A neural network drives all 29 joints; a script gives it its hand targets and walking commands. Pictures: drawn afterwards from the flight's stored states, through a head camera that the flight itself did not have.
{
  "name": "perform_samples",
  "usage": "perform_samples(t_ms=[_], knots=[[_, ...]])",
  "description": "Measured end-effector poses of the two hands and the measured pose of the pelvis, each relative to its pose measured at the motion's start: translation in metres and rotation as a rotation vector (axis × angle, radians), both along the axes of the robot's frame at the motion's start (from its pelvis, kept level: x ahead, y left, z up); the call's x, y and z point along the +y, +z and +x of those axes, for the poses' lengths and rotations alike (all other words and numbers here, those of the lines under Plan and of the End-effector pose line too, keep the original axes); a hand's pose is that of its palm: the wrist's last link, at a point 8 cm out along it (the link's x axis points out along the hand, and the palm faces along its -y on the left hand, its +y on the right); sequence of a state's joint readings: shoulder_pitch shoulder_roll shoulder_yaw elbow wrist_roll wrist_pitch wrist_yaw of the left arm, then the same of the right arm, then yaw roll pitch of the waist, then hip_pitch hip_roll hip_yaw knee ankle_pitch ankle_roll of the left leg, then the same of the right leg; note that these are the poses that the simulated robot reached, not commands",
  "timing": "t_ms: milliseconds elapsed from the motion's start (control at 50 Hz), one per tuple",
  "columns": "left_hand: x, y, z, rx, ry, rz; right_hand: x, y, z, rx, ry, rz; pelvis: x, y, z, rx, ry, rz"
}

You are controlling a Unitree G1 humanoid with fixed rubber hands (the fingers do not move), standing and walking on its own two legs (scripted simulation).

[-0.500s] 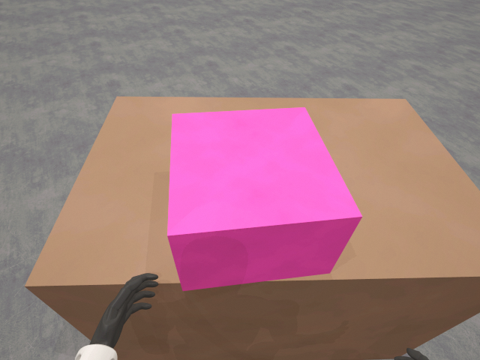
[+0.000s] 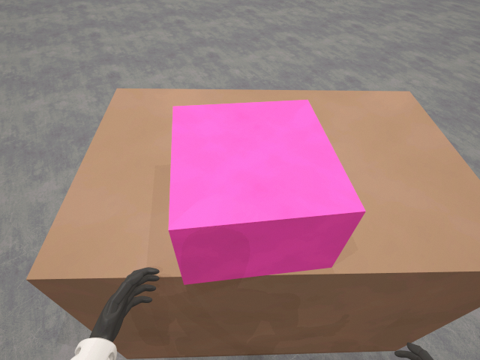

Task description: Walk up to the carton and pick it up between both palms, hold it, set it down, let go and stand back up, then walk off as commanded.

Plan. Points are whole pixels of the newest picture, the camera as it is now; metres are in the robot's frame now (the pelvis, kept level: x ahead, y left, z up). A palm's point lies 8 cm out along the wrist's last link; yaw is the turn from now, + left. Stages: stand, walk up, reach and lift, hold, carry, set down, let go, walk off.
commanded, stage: walk off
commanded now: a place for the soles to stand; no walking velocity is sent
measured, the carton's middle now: (250, 185) +0.43 +0.00 +0.04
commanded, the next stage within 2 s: none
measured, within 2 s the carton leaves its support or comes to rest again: neither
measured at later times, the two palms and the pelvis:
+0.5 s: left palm out of the picture +0.06 +0.27 -0.11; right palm out of the picture -0.08 -0.30 -0.09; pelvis -0.12 +0.02 -0.01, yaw +0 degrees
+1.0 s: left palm out of the picture -0.12 +0.27 -0.13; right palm out of the picture -0.07 -0.33 -0.12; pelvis -0.21 -0.02 -0.03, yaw -2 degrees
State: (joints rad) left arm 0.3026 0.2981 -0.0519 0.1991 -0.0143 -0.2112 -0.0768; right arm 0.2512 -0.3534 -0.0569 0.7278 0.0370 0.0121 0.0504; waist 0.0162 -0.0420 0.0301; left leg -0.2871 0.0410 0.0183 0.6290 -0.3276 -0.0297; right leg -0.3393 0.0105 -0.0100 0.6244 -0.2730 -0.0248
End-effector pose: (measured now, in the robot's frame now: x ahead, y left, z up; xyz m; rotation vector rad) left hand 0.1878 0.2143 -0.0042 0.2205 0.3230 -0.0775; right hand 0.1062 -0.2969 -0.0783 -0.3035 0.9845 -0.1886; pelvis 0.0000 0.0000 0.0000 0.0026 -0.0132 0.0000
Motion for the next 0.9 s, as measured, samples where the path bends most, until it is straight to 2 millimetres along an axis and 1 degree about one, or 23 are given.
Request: perform_samples(t_ms=[60, 140, 200, 260, 300, 320, 360, 420, 500, 560, 600, 660, 720, 740, 780, 800, 840, 900], knots=[[0.002, 0.000, 0.000, -0.007, -0.032, 0.010, -0.001, -0.005, -0.011, 0.030, 0.003, -0.012, 0.004, -0.003, -0.011, -0.002, -0.002, -0.006], [0.005, -0.002, 0.000, -0.023, -0.063, 0.000, 0.003, -0.008, -0.037, 0.074, -0.019, -0.027, 0.013, -0.006, -0.027, 0.000, -0.003, -0.018], [0.008, -0.005, 0.000, -0.047, -0.087, -0.019, 0.008, -0.008, -0.063, 0.101, -0.039, -0.044, 0.022, -0.010, -0.040, 0.016, -0.005, -0.035], [0.010, -0.009, -0.002, -0.085, -0.103, -0.033, 0.014, -0.012, -0.094, 0.121, -0.057, -0.059, 0.029, -0.017, -0.059, 0.022, -0.002, -0.042], [0.011, -0.013, -0.006, -0.058, -0.075, -0.027, 0.018, -0.012, -0.115, 0.134, -0.077, -0.057, 0.030, -0.017, -0.073, -0.003, 0.000, -0.047], [0.013, -0.020, -0.011, -0.005, -0.049, -0.014, 0.019, -0.011, -0.125, 0.136, -0.093, -0.055, 0.030, -0.016, -0.078, -0.010, -0.002, -0.051], [0.020, -0.040, -0.026, 0.131, -0.008, 0.022, 0.018, -0.008, -0.145, 0.144, -0.120, -0.058, 0.028, -0.012, -0.087, -0.015, -0.006, -0.055], [0.035, -0.073, -0.063, 0.338, 0.036, 0.083, 0.011, -0.006, -0.168, 0.171, -0.139, -0.080, 0.025, -0.010, -0.102, -0.006, -0.008, -0.051], [0.058, -0.108, -0.125, 0.564, 0.105, 0.147, 0.002, -0.010, -0.189, 0.226, -0.125, -0.107, 0.019, -0.011, -0.123, 0.012, -0.008, -0.042], [0.068, -0.125, -0.174, 0.693, 0.156, 0.180, -0.005, -0.017, -0.198, 0.264, -0.098, -0.112, 0.011, -0.013, -0.139, 0.026, -0.013, -0.035], [0.070, -0.134, -0.203, 0.761, 0.178, 0.197, -0.010, -0.023, -0.201, 0.278, -0.077, -0.108, 0.004, -0.015, -0.151, 0.034, -0.017, -0.031], [0.064, -0.144, -0.240, 0.833, 0.200, 0.214, -0.019, -0.036, -0.202, 0.278, -0.047, -0.097, -0.008, -0.021, -0.169, 0.042, -0.025, -0.020], [0.054, -0.153, -0.271, 0.866, 0.216, 0.229, -0.031, -0.053, -0.201, 0.259, -0.022, -0.074, -0.022, -0.029, -0.189, 0.032, -0.038, -0.015], [0.049, -0.153, -0.281, 0.881, 0.215, 0.232, -0.033, -0.055, -0.199, 0.247, -0.022, -0.065, -0.026, -0.029, -0.195, 0.018, -0.047, -0.026], [0.043, -0.150, -0.300, 0.906, 0.217, 0.235, -0.036, -0.054, -0.196, 0.217, -0.028, -0.053, -0.031, -0.026, -0.202, 0.004, -0.049, -0.020], [0.042, -0.147, -0.306, 0.911, 0.228, 0.234, -0.038, -0.052, -0.195, 0.207, -0.025, -0.052, -0.033, -0.025, -0.204, 0.002, -0.045, -0.011], [0.044, -0.139, -0.313, 0.896, 0.255, 0.239, -0.040, -0.048, -0.191, 0.192, -0.014, -0.055, -0.035, -0.022, -0.205, 0.008, -0.037, 0.002], [0.050, -0.131, -0.313, 0.844, 0.287, 0.252, -0.042, -0.044, -0.181, 0.157, 0.004, -0.061, -0.033, -0.022, -0.206, 0.020, -0.037, 0.000]])
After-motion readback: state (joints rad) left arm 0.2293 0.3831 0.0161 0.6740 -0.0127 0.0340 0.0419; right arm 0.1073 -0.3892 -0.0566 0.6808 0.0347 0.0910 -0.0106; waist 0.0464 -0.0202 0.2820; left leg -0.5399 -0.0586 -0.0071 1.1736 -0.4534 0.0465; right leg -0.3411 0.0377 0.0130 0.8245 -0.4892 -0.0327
